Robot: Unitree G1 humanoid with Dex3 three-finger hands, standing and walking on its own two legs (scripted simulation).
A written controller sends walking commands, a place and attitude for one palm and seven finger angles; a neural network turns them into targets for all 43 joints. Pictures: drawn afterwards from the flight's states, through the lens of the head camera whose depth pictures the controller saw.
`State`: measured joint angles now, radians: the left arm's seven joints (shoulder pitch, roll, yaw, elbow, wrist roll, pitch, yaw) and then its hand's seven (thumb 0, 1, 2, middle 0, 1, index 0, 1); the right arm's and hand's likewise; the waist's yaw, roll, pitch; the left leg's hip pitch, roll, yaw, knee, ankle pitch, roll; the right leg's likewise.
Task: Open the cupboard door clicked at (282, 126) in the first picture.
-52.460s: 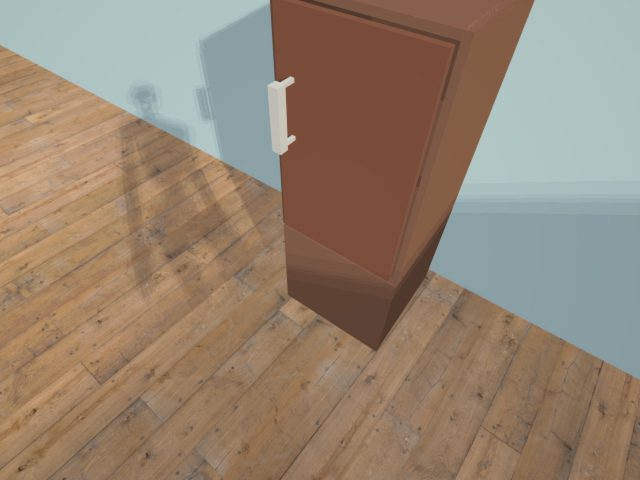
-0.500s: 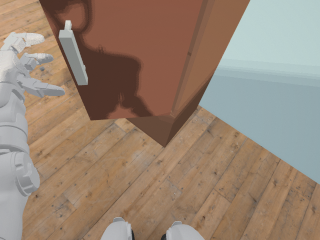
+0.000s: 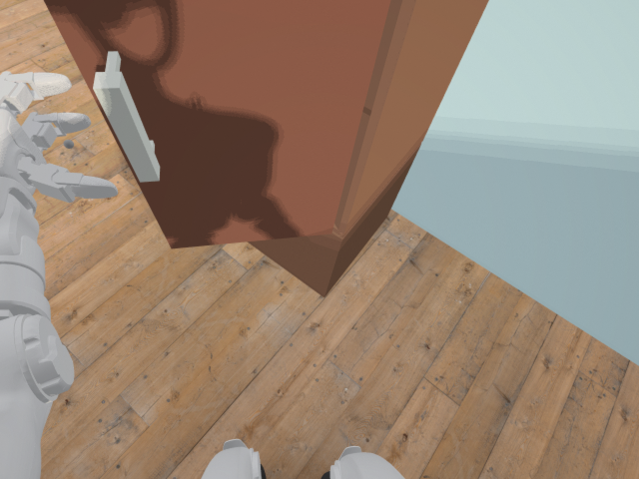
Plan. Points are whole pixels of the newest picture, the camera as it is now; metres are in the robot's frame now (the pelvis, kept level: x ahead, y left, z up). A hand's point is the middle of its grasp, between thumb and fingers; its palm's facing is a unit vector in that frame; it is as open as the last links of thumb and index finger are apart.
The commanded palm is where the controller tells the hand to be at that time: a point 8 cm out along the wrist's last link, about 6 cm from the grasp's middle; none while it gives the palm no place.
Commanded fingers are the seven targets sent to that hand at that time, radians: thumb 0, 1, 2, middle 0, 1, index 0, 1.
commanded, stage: move the hooked fingers beside the handle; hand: left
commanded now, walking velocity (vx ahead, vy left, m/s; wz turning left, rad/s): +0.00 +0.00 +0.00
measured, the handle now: (133, 121) +0.54 +0.20 +0.09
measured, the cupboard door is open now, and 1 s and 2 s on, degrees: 45 45 44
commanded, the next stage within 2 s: slide the fingers in behind the handle in 0.38 s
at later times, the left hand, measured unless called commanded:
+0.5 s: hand (72, 144) +0.49 +0.26 +0.10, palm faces +0.11 -0.99 -0.02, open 14.0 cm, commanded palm +0.46 +0.30 +0.09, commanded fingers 0.00 -0.50 0.30 -0.30 -1.20 -0.30 -1.20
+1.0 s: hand (96, 148) +0.49 +0.23 +0.09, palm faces +0.11 -0.99 +0.00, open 14.0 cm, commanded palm +0.47 +0.26 +0.09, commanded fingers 0.00 -0.50 0.30 -0.30 -1.20 -0.30 -1.20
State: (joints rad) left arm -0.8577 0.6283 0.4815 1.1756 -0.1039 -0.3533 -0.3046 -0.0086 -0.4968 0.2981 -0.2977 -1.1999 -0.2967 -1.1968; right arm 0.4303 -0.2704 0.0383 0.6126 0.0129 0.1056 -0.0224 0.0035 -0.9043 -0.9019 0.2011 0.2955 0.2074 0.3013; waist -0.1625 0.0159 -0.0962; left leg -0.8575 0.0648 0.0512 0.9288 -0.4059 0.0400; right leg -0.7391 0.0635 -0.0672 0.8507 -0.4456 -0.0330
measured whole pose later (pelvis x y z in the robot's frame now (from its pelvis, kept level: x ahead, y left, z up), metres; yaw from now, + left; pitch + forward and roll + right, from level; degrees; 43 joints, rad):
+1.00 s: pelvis -0.01 +0.01 +0.00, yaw +1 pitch +18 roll -4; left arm -0.91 0.53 0.40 1.20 -0.09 -0.37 -0.20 -0.01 -0.50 0.30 -0.30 -1.20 -0.30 -1.21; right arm 0.40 -0.27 0.04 0.62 0.00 0.08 -0.01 0.00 -0.90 -0.90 0.20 0.30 0.21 0.30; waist -0.16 0.02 -0.10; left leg -0.88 0.05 0.04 0.96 -0.40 0.05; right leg -0.76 0.05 -0.08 0.88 -0.45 -0.02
